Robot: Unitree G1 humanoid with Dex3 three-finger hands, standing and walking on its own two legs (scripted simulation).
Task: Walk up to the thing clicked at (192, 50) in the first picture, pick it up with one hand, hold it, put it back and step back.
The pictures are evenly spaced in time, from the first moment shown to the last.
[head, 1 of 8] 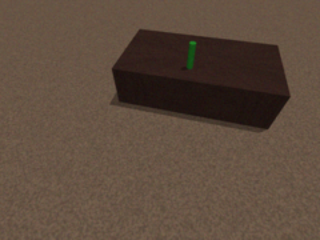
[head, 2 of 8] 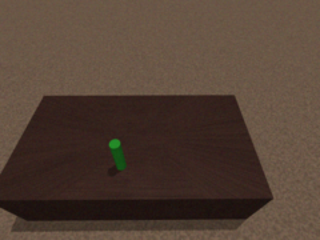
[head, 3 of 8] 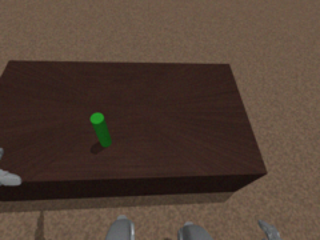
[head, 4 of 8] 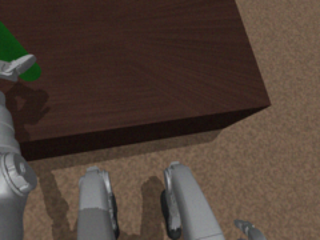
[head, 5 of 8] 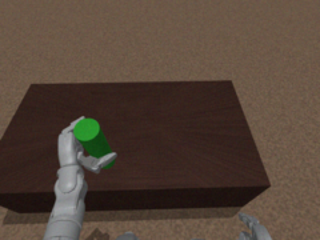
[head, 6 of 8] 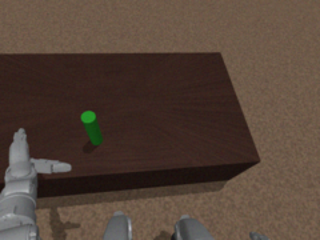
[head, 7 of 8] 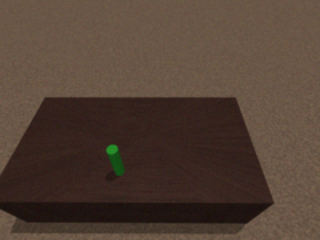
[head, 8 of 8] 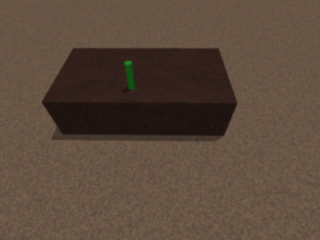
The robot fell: no
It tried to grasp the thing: yes
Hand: left
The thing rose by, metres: 0.34
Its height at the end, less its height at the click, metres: +0.00
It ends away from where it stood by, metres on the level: 0.01
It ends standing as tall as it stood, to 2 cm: yes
